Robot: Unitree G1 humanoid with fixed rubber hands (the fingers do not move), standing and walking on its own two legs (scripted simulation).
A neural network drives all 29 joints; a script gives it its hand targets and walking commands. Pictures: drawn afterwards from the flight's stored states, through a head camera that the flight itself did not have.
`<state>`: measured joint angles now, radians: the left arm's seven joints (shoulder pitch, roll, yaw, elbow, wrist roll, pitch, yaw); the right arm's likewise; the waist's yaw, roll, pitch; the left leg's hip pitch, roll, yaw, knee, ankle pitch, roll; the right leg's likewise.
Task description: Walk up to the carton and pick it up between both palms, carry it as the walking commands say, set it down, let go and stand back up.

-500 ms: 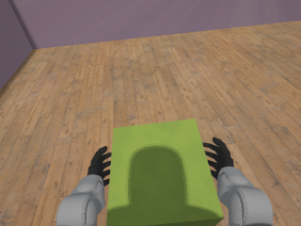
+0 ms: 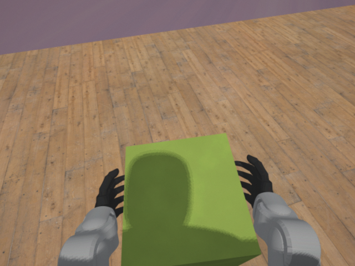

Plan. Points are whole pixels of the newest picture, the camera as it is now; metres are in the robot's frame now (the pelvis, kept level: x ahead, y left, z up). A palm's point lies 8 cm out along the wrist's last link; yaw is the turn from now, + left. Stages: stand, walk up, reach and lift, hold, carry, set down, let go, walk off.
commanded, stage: carry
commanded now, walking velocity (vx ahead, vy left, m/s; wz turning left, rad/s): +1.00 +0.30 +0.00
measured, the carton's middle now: (186, 211) +0.25 -0.02 +0.01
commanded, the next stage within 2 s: none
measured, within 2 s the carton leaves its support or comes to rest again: neither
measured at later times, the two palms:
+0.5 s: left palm (65, 84) +0.68 +0.31 +0.07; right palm (154, 72) +0.71 +0.03 +0.07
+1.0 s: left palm (74, 48) +0.93 +0.34 +0.07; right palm (145, 37) +0.94 +0.05 +0.09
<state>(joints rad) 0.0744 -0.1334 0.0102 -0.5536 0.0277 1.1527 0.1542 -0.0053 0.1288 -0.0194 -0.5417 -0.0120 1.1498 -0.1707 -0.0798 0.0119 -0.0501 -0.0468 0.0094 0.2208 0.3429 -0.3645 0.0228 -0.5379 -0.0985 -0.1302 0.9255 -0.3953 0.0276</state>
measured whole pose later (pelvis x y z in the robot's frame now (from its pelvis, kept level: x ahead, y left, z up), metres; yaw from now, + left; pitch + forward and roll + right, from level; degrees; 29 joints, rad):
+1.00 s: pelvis +0.68 +0.19 -0.01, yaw -3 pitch +3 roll -2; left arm -0.03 -0.13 0.03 -0.50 0.02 1.22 0.16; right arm -0.09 0.13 -0.06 -0.49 -0.04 1.20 -0.15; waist 0.05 -0.01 -0.02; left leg -0.40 0.08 0.11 0.94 -0.55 -0.01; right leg -0.35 0.06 -0.12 0.53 -0.23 -0.08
